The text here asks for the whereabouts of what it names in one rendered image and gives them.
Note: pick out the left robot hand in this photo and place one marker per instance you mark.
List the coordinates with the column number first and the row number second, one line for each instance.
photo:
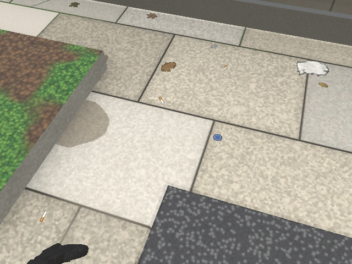
column 58, row 254

